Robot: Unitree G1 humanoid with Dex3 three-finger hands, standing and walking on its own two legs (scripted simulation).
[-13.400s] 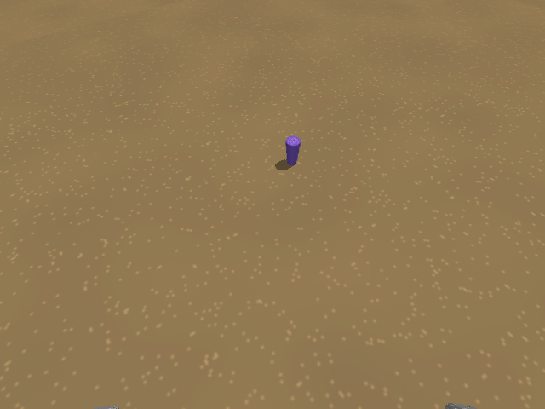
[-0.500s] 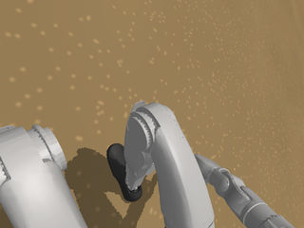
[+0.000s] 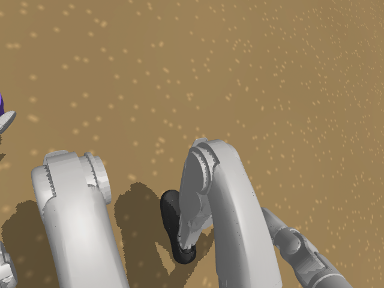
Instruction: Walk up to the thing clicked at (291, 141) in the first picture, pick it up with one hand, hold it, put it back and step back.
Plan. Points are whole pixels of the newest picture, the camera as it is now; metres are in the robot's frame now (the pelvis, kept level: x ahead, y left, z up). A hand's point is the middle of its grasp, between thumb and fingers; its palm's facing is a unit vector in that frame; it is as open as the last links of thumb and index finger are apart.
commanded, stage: settle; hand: left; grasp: from the side
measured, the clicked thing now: out of the picture +0.40 +0.32 -0.17
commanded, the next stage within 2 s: lift in 1.42 s
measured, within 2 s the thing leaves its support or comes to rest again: neither
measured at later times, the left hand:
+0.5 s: hand out of the picture +0.39 +0.31 -0.04, palm faces +0.34 -0.94 -0.07, open 9.6 cm
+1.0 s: hand out of the picture +0.40 +0.30 +0.01, palm faces +0.34 -0.94 -0.06, open 9.6 cm
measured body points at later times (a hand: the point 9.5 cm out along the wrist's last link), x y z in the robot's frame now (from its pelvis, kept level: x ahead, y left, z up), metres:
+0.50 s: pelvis +0.01 -0.01 +0.03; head +0.21 +0.11 +0.42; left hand +0.36 +0.36 -0.04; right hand +0.21 -0.24 -0.07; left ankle +0.08 +0.13 -0.27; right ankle +0.12 -0.12 -0.27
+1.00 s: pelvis +0.02 -0.02 +0.06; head +0.22 +0.07 +0.45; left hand +0.38 +0.35 +0.02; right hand +0.20 -0.26 -0.06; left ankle +0.08 +0.13 -0.27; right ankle +0.12 -0.12 -0.27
